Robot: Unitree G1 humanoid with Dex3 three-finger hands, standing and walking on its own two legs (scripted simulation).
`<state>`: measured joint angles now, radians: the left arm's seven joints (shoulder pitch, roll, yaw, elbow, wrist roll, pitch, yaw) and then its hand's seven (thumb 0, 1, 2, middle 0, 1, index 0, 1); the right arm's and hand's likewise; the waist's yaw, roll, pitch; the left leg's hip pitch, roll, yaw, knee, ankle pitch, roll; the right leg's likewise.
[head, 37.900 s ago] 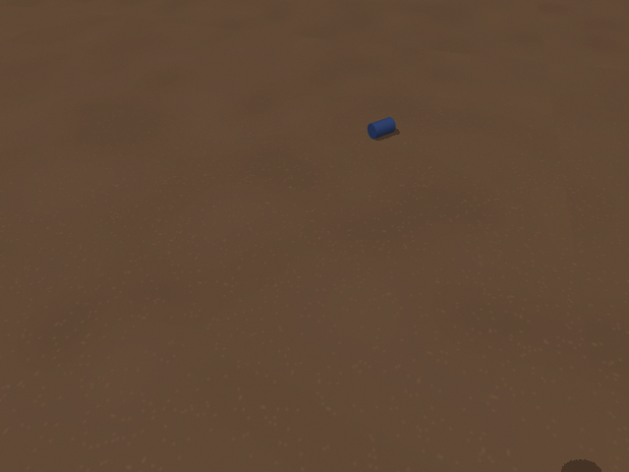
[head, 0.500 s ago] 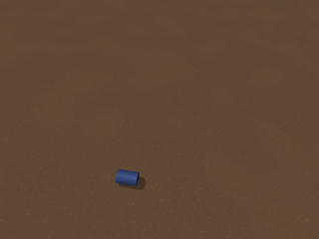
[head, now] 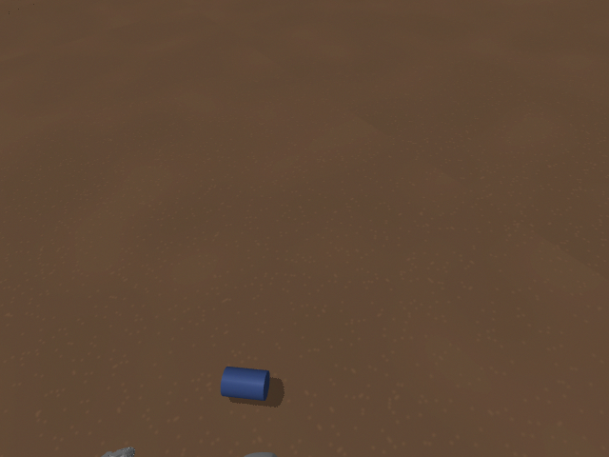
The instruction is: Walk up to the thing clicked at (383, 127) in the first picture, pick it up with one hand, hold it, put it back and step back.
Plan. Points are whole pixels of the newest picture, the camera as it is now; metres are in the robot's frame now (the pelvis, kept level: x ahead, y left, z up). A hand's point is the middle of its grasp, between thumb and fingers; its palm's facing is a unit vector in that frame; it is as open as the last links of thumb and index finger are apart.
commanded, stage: walk up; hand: left
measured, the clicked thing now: (245, 383) +0.45 +0.26 -0.72
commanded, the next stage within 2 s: none
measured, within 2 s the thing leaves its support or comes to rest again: neither
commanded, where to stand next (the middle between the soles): +0.12 +0.05 m, yaw -5 degrees
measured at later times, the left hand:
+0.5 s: hand out of the picture +0.12 +0.27 -0.15, palm faces -0.02 -0.94 -0.35, open 7.4 cm
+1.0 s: hand out of the picture +0.14 +0.26 -0.14, palm faces -0.02 -0.95 -0.32, open 7.4 cm
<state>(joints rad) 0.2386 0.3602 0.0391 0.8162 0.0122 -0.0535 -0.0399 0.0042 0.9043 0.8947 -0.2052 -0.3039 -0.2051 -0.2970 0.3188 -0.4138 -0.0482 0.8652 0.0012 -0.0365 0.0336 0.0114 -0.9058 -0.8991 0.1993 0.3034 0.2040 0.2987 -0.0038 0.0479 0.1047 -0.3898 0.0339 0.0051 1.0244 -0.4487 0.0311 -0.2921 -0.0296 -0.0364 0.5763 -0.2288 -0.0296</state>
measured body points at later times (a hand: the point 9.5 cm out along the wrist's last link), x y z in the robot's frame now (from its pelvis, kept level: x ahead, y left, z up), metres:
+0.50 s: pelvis +0.05 +0.01 +0.00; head +0.08 +0.01 +0.45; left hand +0.13 +0.32 -0.13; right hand +0.18 -0.29 -0.12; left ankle +0.10 +0.14 -0.73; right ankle +0.04 -0.12 -0.73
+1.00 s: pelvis +0.05 +0.02 +0.02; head +0.06 +0.02 +0.47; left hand +0.14 +0.31 -0.12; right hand +0.12 -0.29 -0.11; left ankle +0.10 +0.14 -0.73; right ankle +0.04 -0.12 -0.73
